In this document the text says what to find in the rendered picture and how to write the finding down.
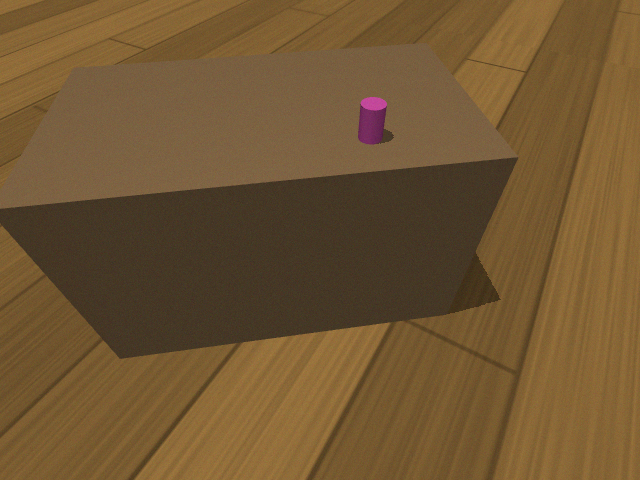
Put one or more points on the can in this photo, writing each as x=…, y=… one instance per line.
x=371, y=120

